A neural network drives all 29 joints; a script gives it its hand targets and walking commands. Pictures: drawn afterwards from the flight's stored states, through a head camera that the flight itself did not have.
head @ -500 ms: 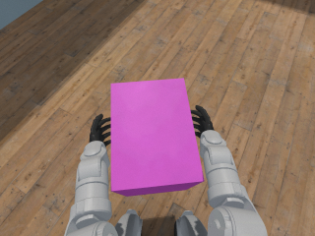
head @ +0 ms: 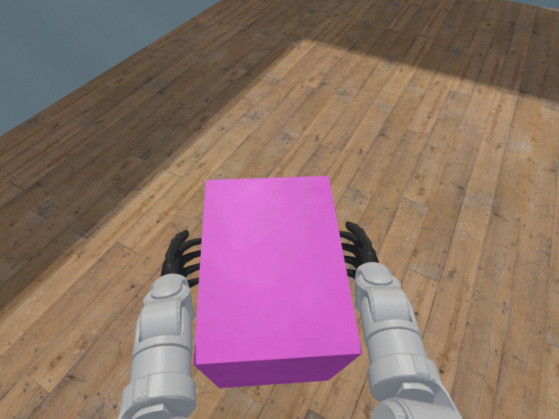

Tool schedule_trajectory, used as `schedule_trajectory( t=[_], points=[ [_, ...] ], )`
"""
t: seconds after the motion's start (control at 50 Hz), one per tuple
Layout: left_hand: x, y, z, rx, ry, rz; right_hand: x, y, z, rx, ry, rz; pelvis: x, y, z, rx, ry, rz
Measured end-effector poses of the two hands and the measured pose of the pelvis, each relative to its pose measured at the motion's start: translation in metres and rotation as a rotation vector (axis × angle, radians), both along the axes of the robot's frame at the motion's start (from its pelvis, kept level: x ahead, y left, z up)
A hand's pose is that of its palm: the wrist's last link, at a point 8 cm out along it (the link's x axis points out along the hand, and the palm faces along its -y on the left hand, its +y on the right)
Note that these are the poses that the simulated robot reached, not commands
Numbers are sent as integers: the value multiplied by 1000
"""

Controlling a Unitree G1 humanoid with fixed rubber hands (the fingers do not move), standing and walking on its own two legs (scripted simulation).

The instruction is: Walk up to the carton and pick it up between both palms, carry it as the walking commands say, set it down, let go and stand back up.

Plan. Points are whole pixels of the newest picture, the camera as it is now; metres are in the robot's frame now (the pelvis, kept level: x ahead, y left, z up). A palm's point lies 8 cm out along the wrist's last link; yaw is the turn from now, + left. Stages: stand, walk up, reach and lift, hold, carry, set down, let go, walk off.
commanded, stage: reach and lift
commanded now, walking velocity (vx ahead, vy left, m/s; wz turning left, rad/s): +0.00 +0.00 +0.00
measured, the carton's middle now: (271, 287) +0.34 +0.04 -0.07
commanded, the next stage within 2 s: none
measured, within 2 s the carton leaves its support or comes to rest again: neither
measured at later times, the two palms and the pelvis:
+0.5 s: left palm (161, 272) +0.29 +0.18 +0.07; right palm (377, 263) +0.32 -0.11 +0.06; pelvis +0.01 +0.00 +0.02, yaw +1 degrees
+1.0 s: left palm (174, 265) +0.30 +0.16 +0.07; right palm (393, 267) +0.31 -0.13 +0.07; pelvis +0.01 +0.01 +0.02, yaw +1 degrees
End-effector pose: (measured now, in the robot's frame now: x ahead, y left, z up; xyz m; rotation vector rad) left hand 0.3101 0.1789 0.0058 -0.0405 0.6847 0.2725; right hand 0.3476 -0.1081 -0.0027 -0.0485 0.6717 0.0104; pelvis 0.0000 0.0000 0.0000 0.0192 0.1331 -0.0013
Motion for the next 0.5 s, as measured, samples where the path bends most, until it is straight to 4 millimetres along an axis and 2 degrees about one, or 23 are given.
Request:
schedule_trajectory(
  t=[0.5],
  points=[
    [-18,-1,63,16,-34,-24,-23,-1,62,-15,-32,-6,11,-1,16,-8,-233,13]
  ],
)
